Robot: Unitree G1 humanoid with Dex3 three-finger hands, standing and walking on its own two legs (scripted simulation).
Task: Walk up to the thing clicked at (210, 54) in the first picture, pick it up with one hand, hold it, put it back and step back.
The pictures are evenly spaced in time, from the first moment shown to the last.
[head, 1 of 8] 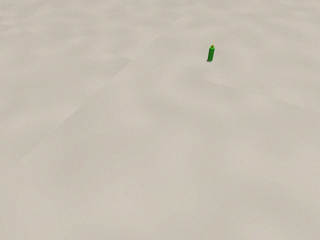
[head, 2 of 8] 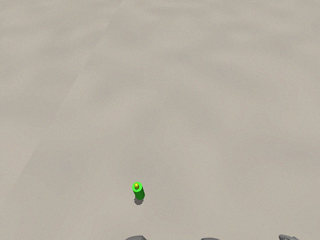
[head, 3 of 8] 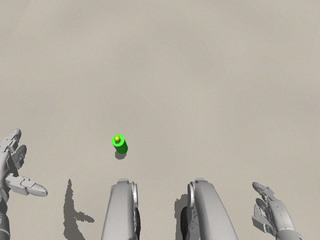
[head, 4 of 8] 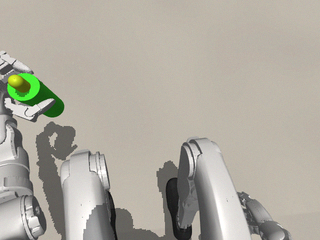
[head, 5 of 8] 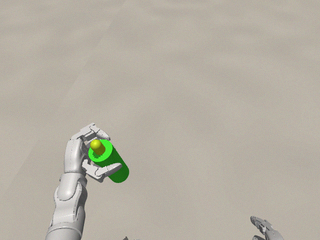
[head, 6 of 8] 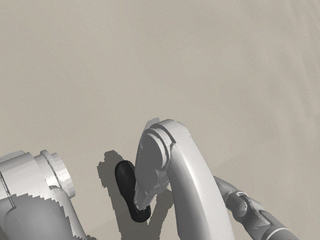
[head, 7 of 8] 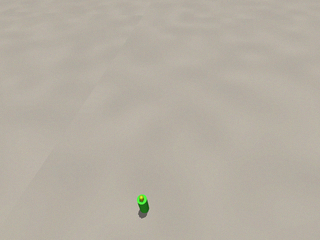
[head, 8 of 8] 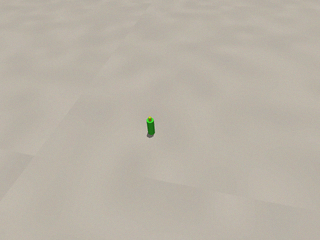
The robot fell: no
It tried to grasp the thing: yes
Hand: left
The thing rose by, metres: 0.68
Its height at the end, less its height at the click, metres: +0.00
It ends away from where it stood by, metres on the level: 0.01
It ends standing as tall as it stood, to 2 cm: yes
